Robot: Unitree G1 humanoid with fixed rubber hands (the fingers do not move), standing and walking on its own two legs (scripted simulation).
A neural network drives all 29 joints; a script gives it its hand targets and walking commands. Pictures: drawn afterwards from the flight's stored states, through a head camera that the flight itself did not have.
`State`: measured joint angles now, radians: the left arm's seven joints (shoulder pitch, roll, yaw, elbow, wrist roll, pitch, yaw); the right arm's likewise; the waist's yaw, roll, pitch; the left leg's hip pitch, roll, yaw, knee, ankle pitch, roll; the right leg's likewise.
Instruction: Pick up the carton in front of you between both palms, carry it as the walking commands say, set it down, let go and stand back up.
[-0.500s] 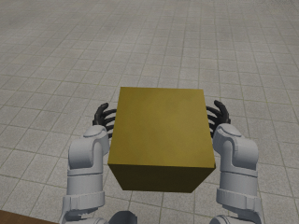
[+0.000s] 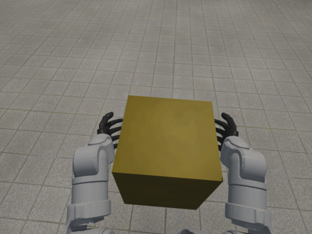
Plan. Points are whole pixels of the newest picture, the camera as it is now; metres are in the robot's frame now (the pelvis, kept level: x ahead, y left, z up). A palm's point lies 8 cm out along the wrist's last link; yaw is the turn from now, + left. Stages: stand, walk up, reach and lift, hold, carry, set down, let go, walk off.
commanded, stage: carry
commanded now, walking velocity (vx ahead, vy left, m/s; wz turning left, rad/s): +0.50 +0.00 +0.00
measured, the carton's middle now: (164, 156) +0.31 -0.02 +0.00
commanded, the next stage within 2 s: none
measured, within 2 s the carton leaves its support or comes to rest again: neither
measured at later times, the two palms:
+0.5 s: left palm (122, 71) +0.54 +0.10 +0.12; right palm (219, 67) +0.56 -0.20 +0.11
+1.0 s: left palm (117, 28) +0.83 +0.14 +0.10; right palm (193, 26) +0.82 -0.16 +0.11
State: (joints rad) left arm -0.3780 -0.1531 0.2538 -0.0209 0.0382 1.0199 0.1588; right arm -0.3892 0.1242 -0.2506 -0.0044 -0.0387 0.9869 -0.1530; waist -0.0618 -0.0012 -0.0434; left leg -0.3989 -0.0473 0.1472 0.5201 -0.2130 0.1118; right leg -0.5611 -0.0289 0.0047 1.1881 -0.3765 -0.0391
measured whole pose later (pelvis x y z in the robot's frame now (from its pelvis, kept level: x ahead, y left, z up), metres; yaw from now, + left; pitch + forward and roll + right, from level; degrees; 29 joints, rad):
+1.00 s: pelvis +0.59 +0.00 +0.02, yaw +0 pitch +3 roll -1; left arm 0.02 -0.13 0.03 -0.48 0.05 1.20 0.15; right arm 0.02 0.13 -0.07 -0.47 -0.04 1.16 -0.13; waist -0.03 0.00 -0.12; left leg -0.14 0.03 0.22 0.29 -0.21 0.06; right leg -0.60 -0.13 -0.09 0.94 -0.16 0.00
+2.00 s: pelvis +1.16 +0.00 +0.01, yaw +1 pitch +3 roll +1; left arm -0.01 -0.13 0.03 -0.56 0.05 1.21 0.14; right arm -0.01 0.13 -0.06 -0.55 -0.05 1.17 -0.12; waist -0.01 -0.04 -0.05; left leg -0.29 0.04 0.23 0.44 -0.19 0.04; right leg -0.24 -0.09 -0.13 0.47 -0.24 0.02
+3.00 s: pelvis +1.17 -0.01 +0.01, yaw +2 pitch +2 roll +0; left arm -0.20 -0.14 0.15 0.16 0.23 0.75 0.02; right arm -0.22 0.14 -0.19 0.16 -0.24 0.72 -0.01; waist 0.00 0.01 -0.10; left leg -0.29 0.07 0.19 0.51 -0.25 0.01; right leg -0.20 -0.06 -0.16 0.50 -0.33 0.00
